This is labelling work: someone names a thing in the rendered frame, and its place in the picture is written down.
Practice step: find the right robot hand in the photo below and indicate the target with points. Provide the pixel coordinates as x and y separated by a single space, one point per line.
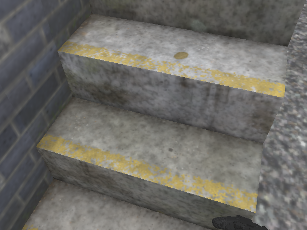
236 223

